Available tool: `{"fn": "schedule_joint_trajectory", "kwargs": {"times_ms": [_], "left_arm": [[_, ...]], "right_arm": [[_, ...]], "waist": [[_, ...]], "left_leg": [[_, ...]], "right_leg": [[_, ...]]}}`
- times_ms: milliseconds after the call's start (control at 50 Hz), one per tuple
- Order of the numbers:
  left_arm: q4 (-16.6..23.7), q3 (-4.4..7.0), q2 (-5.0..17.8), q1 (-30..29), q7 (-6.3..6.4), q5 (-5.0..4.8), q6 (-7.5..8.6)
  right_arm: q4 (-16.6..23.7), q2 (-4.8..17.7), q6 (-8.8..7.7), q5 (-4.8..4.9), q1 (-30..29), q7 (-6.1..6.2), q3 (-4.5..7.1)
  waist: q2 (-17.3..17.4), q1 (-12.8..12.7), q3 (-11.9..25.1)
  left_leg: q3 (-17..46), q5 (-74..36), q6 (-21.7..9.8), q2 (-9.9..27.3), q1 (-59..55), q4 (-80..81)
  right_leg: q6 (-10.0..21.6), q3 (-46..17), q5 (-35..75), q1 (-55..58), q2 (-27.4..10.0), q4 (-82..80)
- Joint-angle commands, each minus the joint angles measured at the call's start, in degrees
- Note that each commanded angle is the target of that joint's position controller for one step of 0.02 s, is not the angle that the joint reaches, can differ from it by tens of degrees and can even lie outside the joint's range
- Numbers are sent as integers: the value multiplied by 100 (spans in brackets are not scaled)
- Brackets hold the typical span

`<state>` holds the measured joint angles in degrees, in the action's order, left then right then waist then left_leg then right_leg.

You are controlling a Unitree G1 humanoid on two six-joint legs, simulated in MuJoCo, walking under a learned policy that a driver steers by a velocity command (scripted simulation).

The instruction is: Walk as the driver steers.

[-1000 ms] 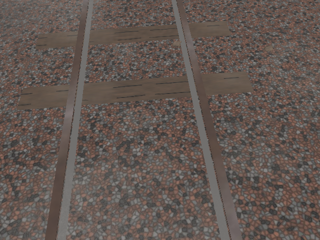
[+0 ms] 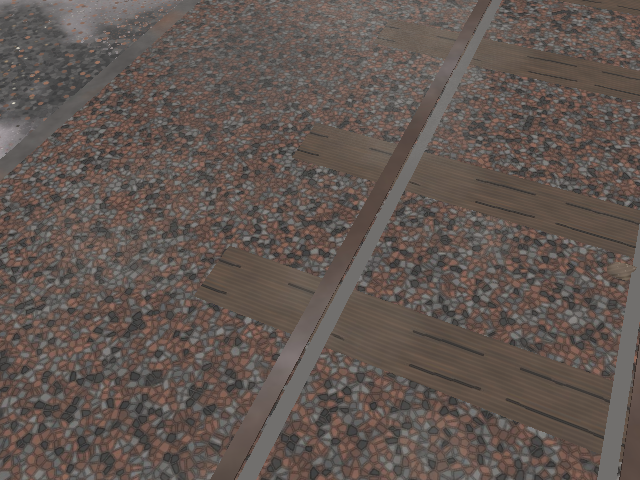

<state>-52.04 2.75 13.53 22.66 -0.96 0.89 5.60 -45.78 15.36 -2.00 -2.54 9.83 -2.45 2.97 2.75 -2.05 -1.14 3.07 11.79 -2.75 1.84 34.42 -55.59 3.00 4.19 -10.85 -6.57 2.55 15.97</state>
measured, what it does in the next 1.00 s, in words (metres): walks ahead, turning right: left foot, then right foot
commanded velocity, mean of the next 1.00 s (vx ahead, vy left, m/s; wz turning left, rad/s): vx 0.27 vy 0.00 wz -0.38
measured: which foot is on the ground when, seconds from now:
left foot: up 0.00-0.20, down 0.22-0.70, up 0.72-1.00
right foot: down 0.00-0.22, up 0.24-0.66, down 0.68-1.00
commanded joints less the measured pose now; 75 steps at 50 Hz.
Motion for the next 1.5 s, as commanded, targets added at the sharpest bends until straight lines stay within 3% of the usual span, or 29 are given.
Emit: {"fn": "schedule_joint_trajectory", "kwargs": {"times_ms": [20,140,180,200,220,240,260,280,340,420,540,640,680,700,720,740,780,840,1000,1100,1160,1180,1200,1220,1240,1260,1300,1400,1500], "left_arm": [[272,88,584,-88,-20,-37,89],[48,144,887,404,13,-15,-7],[23,159,966,325,41,-28,-61],[14,124,853,368,39,-57,-73],[252,41,587,233,31,-94,-54],[397,-86,-35,863,55,-246,-84],[252,93,669,577,117,-87,-184],[323,127,642,194,72,-68,-197],[270,144,410,76,-37,47,-361],[397,171,212,-89,-75,83,-547],[868,33,51,-1155,-208,102,-582],[1032,124,366,-1028,-188,184,-544],[858,228,592,-234,-82,249,-398],[919,387,1277,-21,5,231,-335],[1001,548,1760,-50,30,-38,-458],[1101,517,1527,-147,36,-201,-566],[1146,322,909,-838,108,-94,-692],[1208,279,774,-1081,108,-28,-672],[1266,405,1064,-854,73,27,-741],[1324,444,1095,-900,27,78,-788],[1361,450,1066,-1103,0,17,-827],[1383,432,998,-1178,21,-50,-823],[1436,358,697,-1013,53,-109,-801],[1545,358,593,-1038,89,-144,-761],[1466,461,1066,-1097,101,141,-739],[1364,494,1078,-951,53,135,-747],[1183,466,959,-579,-39,113,-843],[1315,313,731,-1065,-82,5,-938],[1271,79,416,-1241,16,-69,-982]], "right_arm": [[458,4,-67,18,-421,-77,-107],[696,162,-141,76,-1074,3,-125],[502,254,-222,34,-432,76,-63],[226,457,-303,-48,361,148,26],[108,911,-362,-181,1373,243,147],[81,1455,-296,-174,1557,277,279],[115,1048,-227,14,1355,266,232],[157,625,-244,53,861,251,104],[97,168,-361,112,415,268,-15],[-25,299,-487,199,593,329,29],[-149,413,-325,200,695,414,58],[-194,717,-157,225,781,470,191],[-178,754,-45,235,836,453,212],[33,460,-17,179,1123,426,139],[278,318,103,216,1289,385,110],[199,434,185,73,1063,382,103],[274,382,186,128,497,394,102],[229,356,355,6,734,396,106],[533,351,450,108,114,411,90],[634,351,343,206,121,451,55],[559,356,258,267,673,504,45],[502,430,217,239,929,554,67],[569,908,189,155,903,614,166],[798,1421,206,89,376,602,262],[826,1210,219,28,178,557,232],[890,805,195,62,-43,533,115],[969,577,171,107,-319,491,48],[770,680,149,127,524,467,103],[612,652,143,102,470,342,60]], "waist": [[-779,135,-171],[-788,-9,-230],[-711,334,25],[-439,624,510],[174,1038,1307],[1352,758,1875],[466,796,1442],[223,590,654],[325,181,-19],[201,-67,110],[374,161,-22],[356,133,243],[-256,-265,759],[-1211,-164,1220],[-1847,-34,1926],[-735,-148,1773],[-338,107,394],[-590,331,440],[-928,44,440],[-1012,13,457],[-1070,292,453],[-958,442,407],[-112,312,375],[1123,223,150],[495,159,-38],[229,-35,18],[397,-200,142],[521,316,265],[878,388,375]], "left_leg": [[-386,-702,95,189,-24,989],[-608,-442,3,-34,-734,2215],[-645,-282,-103,-258,-1684,2796],[-522,-369,-232,-196,-2851,3042],[800,299,-517,1103,-4244,3214],[2976,609,-1082,2555,-5368,3790],[3088,1145,-1098,2368,-4710,3990],[2218,988,-927,2025,-3997,4151],[601,-812,-525,1386,-2828,4524],[-473,-3946,-612,1362,-2810,4180],[-1453,-3874,-556,1119,-2659,3923],[-1459,-4566,-440,1389,-3252,2652],[-1647,-3521,-91,1059,-2945,736],[-1693,-221,191,592,-1666,-877],[-915,2750,415,-528,-343,-2300],[-211,2515,436,-97,-107,-2404],[-150,1626,430,145,6,-1692],[-194,1105,442,58,-590,-1108],[-8,979,530,-120,-457,291],[-17,1215,360,-403,-1094,1199],[-89,983,123,-627,-2107,2615],[-31,617,40,-504,-2678,3489],[989,1198,-193,567,-3055,4281],[2667,1401,-763,1970,-2852,4755],[2341,369,-1076,2113,-2130,4498],[1773,-461,-1006,1747,-1924,4268],[756,-1388,-729,1097,-2149,3984],[441,-2875,-922,1109,-3323,3544],[358,-2836,-884,984,-2941,3384]], "right_leg": [[752,-784,1580,-221,-1273,-870],[671,-1009,2239,260,-1549,-362],[555,-1000,2901,305,-1456,443],[444,-774,2880,-25,-1143,1459],[304,-519,1298,-1009,-807,3031],[130,-123,-1995,-2767,-16,4706],[209,-586,-1839,-3142,-271,5252],[244,-731,-1294,-3199,-504,5206],[79,-644,-701,-2692,-754,4826],[-126,-440,-328,-2746,-622,4790],[-99,65,859,-2224,-476,2728],[292,263,-14,-1656,-159,1974],[564,52,1099,-533,-41,966],[911,-1627,3886,633,-1484,1221],[2149,-3689,4992,1443,-2545,914],[2090,-3270,3779,1111,-2439,641],[1562,-2483,2046,-280,-1760,163],[1176,-1994,1891,-883,-1192,78],[1016,-2727,-774,-785,-1010,-235],[932,-3143,-578,-858,-953,-75],[632,-3337,-361,-1174,-771,56],[348,-3215,-747,-1517,-534,206],[-34,-2666,-1628,-2048,-28,1025],[-248,-1161,-1960,-2969,987,2540],[-330,-1106,-1918,-2760,467,3691],[-324,-1133,-1647,-2410,413,4255],[-384,-1020,-1186,-2368,401,5057],[-629,-948,-1340,-2711,358,4501],[-510,-516,-1708,-1170,152,2242]]}}
Keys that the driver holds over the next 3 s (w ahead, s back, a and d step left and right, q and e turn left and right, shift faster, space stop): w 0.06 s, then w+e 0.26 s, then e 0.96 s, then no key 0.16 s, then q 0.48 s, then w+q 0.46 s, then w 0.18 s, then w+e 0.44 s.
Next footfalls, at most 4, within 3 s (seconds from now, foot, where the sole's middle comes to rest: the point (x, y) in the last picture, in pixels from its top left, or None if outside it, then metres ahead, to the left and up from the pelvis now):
0.22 left None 0.26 0.12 -0.78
0.68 right None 0.41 -0.08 -0.78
1.20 left None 0.44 0.10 -0.78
1.58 right None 0.28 -0.05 -0.78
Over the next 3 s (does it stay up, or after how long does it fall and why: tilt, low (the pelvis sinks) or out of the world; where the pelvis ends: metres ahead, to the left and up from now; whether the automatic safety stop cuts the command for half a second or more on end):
stays up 0.74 -0.04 -0.02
